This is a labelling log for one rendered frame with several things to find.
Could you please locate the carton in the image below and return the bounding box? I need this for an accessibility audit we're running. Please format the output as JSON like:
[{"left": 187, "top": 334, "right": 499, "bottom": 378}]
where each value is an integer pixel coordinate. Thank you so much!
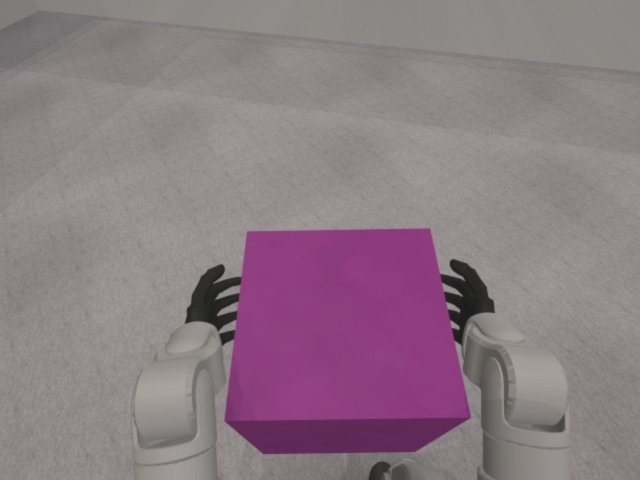
[{"left": 224, "top": 228, "right": 471, "bottom": 454}]

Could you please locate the robot left hand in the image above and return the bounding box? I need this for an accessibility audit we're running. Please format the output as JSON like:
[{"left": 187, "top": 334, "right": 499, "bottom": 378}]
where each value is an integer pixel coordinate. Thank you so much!
[{"left": 185, "top": 264, "right": 241, "bottom": 346}]

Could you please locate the robot right hand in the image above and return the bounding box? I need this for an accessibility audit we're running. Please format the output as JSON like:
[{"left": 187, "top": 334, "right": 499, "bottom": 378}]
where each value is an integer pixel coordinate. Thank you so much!
[{"left": 440, "top": 259, "right": 495, "bottom": 347}]

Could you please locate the robot right forearm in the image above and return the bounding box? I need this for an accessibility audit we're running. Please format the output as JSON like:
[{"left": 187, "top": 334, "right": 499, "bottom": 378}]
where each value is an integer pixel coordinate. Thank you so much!
[{"left": 462, "top": 312, "right": 571, "bottom": 480}]

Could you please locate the right robot shin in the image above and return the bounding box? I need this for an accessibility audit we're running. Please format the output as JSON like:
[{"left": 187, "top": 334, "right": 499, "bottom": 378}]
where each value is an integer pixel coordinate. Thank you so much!
[{"left": 386, "top": 459, "right": 417, "bottom": 473}]

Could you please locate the robot left forearm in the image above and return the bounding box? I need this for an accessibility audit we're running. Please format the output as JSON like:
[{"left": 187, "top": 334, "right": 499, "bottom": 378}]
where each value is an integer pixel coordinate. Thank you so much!
[{"left": 131, "top": 321, "right": 226, "bottom": 480}]

